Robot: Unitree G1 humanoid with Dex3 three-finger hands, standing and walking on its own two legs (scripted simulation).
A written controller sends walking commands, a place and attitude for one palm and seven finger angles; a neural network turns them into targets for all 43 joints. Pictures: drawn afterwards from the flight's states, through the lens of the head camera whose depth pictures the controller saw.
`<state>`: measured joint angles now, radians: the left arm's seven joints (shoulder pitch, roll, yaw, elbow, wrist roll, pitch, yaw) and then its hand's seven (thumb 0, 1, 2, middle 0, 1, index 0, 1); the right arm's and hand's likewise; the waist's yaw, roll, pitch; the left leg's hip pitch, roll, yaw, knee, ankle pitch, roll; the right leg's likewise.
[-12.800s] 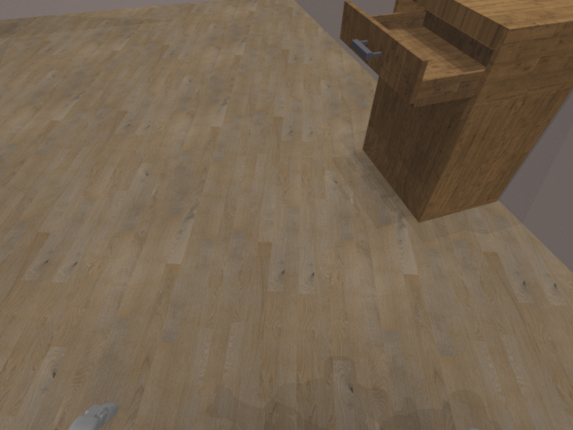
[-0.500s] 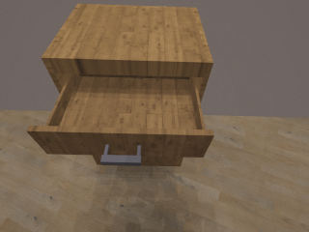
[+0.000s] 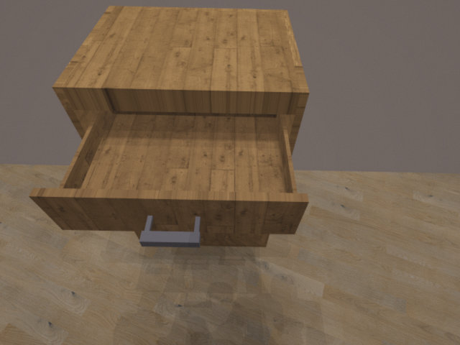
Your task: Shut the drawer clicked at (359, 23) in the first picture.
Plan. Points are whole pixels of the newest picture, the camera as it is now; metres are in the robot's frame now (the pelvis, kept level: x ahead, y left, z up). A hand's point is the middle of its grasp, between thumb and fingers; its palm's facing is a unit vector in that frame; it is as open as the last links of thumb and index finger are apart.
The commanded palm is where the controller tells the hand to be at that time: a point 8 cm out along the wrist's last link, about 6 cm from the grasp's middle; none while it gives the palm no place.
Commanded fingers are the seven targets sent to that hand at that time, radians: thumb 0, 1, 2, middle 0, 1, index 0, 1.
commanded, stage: raise the hand and make a fist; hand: left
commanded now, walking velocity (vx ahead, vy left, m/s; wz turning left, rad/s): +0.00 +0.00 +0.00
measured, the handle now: (172, 229) +0.33 +0.15 -0.05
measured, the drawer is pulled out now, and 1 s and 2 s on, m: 0.25 0.25 0.25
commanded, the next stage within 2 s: bring the fist close to the handle in 1.94 s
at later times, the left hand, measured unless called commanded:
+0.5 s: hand out of the picture +0.08 +0.16 -0.06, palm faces +0.17 -0.99 -0.03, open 5.8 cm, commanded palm +0.09 +0.21 -0.03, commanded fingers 0.00 0.90 0.90 -0.68 -0.82 -0.68 -0.82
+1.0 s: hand (141, 329) +0.14 +0.15 +0.01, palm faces +0.11 -0.99 -0.06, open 3.4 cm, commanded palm +0.11 +0.18 +0.01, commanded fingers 0.00 0.90 0.90 -1.18 -1.36 -1.18 -1.36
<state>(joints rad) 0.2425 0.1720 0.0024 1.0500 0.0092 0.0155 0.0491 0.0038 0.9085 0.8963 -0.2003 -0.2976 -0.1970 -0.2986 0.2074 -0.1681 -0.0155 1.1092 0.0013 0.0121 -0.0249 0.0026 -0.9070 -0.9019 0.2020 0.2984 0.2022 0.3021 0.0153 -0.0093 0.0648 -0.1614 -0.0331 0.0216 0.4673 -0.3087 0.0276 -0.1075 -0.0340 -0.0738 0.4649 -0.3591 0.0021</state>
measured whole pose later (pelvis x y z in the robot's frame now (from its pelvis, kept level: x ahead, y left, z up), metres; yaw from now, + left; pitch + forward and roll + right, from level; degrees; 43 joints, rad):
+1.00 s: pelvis -0.07 -0.02 -0.06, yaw +0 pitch +11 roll +0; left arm 0.50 0.15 0.09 -0.13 -0.21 -0.38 -0.07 0.02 0.91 0.90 -0.98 -1.15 -0.98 -1.15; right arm 0.34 -0.25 -0.02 0.59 0.02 -0.21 -0.03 0.01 -0.90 -0.90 0.20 0.30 0.20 0.30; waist -0.02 0.04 -0.11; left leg -0.71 0.01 0.00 0.96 -0.43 -0.01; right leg -0.66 0.01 -0.07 0.96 -0.49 -0.04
